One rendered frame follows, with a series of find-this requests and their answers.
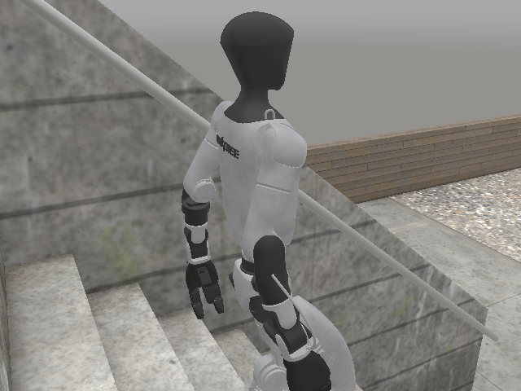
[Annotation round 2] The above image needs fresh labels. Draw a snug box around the robot right hand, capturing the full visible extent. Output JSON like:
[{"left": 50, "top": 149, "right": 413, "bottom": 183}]
[{"left": 283, "top": 350, "right": 331, "bottom": 391}]

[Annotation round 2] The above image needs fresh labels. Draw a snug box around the robot left hand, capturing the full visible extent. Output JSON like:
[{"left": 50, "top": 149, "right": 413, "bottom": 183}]
[{"left": 186, "top": 260, "right": 224, "bottom": 319}]

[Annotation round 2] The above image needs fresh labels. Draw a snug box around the left robot forearm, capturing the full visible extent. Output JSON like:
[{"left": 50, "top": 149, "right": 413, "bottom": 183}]
[{"left": 182, "top": 188, "right": 211, "bottom": 265}]

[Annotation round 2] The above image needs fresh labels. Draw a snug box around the humanoid robot head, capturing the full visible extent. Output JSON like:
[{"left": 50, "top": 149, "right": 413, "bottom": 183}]
[{"left": 220, "top": 11, "right": 294, "bottom": 123}]

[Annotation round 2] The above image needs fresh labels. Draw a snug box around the left robot upper arm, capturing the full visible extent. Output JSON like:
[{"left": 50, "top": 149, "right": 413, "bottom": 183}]
[{"left": 183, "top": 101, "right": 234, "bottom": 203}]

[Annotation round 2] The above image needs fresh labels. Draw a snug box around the right robot upper arm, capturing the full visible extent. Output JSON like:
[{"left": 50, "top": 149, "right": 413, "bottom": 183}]
[{"left": 242, "top": 121, "right": 307, "bottom": 263}]

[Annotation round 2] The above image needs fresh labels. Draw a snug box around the robot left thigh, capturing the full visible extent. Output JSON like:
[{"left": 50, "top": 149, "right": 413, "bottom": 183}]
[{"left": 229, "top": 272, "right": 287, "bottom": 391}]

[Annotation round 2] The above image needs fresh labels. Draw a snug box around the right robot forearm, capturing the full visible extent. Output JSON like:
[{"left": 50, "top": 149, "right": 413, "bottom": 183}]
[{"left": 251, "top": 235, "right": 311, "bottom": 362}]

